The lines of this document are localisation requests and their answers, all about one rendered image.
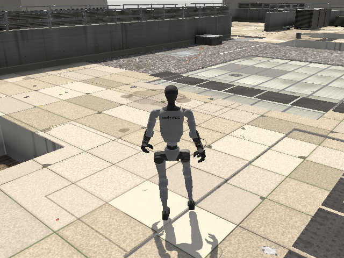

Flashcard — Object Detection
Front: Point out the right robot hand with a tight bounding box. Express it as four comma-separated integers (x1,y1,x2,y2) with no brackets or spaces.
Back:
193,150,206,163

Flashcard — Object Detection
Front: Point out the right robot forearm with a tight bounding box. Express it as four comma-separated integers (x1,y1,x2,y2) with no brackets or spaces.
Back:
193,130,204,153

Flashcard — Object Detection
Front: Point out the right robot thigh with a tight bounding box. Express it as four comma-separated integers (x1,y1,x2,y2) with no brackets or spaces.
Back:
179,149,190,177

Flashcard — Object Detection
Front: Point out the left robot hand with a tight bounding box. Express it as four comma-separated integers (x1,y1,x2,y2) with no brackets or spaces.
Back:
141,144,153,153

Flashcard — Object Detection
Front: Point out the right robot upper arm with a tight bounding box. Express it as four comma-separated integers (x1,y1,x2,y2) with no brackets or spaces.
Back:
183,108,198,139

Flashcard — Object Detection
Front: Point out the robot left shin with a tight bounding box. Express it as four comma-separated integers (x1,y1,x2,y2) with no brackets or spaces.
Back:
159,179,168,213

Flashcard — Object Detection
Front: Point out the left robot forearm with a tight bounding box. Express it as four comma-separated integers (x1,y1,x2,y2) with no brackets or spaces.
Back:
142,129,151,146

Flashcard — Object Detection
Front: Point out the left robot upper arm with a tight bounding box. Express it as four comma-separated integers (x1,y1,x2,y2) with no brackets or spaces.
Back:
145,109,160,137

